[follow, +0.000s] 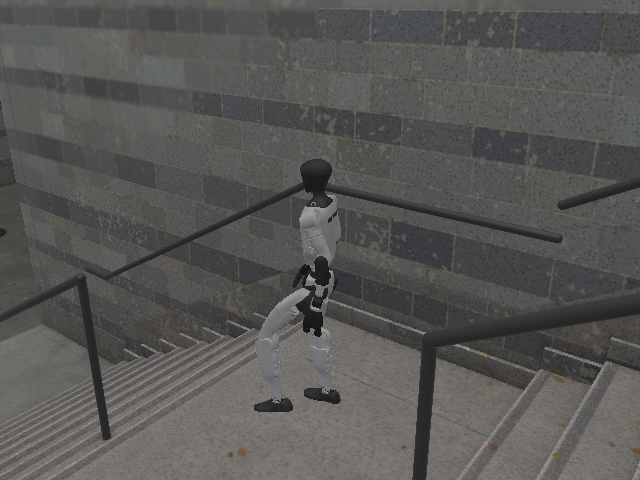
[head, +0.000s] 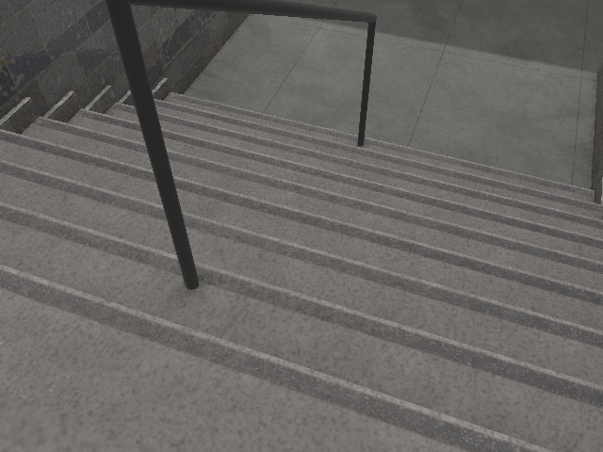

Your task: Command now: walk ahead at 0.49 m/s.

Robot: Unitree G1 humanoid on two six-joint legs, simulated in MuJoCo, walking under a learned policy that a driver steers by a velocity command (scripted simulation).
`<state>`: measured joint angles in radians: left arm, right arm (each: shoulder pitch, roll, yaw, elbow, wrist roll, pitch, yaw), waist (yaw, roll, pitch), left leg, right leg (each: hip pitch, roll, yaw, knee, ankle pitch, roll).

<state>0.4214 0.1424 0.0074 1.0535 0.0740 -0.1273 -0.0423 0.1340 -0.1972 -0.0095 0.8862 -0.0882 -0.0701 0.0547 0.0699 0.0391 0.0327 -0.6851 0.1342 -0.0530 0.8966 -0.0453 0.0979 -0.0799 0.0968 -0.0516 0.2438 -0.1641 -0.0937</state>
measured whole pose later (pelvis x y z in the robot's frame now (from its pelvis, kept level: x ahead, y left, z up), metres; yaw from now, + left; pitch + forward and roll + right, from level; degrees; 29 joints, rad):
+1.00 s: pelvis +0.52 +0.02 -0.01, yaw -1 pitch -1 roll +0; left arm 0.43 0.19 0.05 0.98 0.02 -0.09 -0.01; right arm 0.23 -0.22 -0.06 0.92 -0.04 -0.04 0.00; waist 0.03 0.03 0.01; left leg -0.57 0.05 -0.08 1.09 -0.23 0.05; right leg -0.17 0.06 -0.08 0.41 -0.24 -0.09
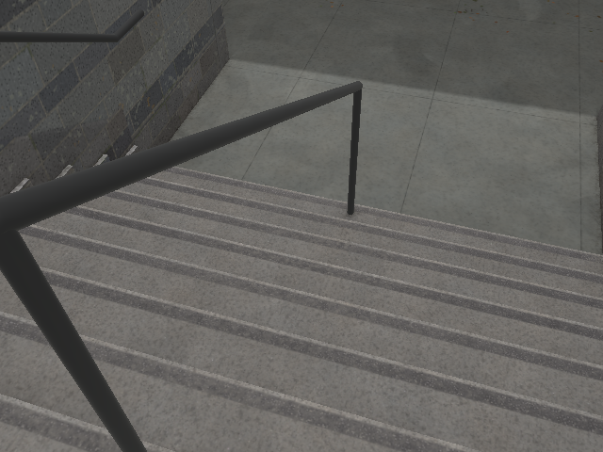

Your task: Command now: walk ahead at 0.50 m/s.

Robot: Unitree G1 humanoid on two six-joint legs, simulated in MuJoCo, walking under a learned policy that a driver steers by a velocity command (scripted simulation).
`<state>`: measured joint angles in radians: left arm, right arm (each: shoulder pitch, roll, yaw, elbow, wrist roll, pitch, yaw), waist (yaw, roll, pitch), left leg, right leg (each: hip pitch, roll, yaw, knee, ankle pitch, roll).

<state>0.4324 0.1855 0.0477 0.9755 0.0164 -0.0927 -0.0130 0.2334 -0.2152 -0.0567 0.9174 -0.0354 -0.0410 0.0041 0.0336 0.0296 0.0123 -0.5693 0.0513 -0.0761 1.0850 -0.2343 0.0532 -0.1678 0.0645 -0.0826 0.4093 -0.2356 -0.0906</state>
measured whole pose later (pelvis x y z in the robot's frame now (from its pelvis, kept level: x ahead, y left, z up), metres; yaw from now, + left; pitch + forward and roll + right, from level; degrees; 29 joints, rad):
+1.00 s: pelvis +0.43 +0.08 -0.22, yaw -20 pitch -1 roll +4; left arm 0.20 0.19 0.01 0.89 0.10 -0.01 -0.09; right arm 0.66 -0.04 0.06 1.13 -0.14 -0.14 -0.03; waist -0.11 -0.05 0.03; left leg -0.06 0.14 0.40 0.79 -0.65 -0.07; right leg -0.62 -0.17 0.04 0.63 0.43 -0.10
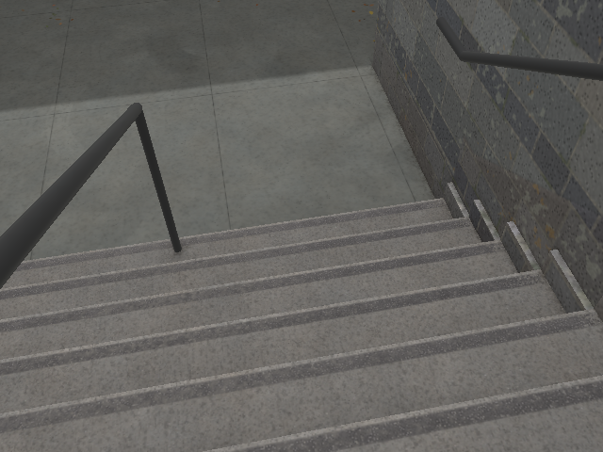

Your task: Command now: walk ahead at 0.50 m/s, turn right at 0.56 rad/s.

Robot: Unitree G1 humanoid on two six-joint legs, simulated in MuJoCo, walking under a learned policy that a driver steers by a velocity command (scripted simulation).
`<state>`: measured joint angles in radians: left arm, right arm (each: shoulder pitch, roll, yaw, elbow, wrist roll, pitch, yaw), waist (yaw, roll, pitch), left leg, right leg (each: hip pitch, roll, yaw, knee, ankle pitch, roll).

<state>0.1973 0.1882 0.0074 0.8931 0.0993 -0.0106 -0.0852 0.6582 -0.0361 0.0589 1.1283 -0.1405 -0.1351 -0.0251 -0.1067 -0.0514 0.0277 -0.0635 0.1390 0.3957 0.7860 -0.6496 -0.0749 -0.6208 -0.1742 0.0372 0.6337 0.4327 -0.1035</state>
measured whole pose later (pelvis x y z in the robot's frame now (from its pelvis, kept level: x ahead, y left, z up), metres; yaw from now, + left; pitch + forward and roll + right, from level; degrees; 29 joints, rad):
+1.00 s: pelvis +0.25 -0.08 -0.12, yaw -17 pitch +1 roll +0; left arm 0.16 0.26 0.01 0.91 0.00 -0.01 -0.03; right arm 0.18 -0.26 0.01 0.99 0.02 -0.03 0.03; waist 0.00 0.01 0.01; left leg -0.20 0.08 0.11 0.54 -0.35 -0.04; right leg -0.31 0.02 -0.01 0.57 -0.28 -0.03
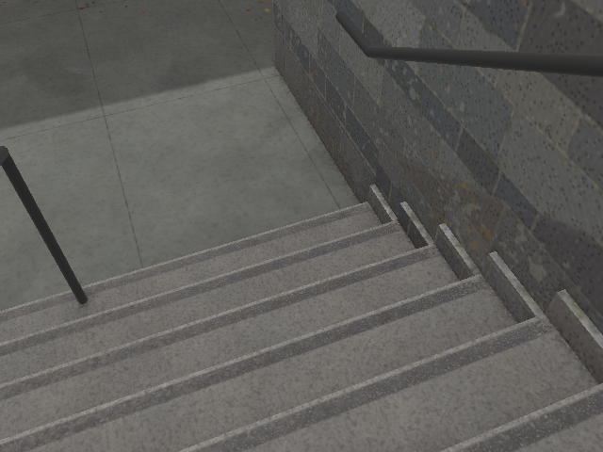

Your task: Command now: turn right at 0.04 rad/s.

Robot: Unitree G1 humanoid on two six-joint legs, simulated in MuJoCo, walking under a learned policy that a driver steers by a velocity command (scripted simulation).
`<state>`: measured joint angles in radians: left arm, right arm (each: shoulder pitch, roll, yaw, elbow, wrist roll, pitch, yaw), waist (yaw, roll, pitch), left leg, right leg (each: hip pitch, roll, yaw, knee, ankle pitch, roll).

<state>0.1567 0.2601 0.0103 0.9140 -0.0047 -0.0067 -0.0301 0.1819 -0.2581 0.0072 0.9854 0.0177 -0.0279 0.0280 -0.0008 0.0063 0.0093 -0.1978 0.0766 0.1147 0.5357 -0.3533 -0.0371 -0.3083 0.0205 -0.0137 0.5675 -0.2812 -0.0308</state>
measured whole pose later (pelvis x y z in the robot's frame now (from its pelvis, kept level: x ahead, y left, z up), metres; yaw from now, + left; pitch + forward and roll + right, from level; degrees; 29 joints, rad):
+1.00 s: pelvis -0.04 +0.04 +0.01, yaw +2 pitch +0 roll +0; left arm 0.29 0.17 -0.01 1.14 0.02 0.05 0.01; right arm 0.32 -0.17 0.00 1.10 -0.01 -0.02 0.01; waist 0.04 -0.02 0.00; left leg -0.19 0.00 0.09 0.42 -0.23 0.04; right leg -0.26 -0.04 -0.01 0.37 -0.12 0.04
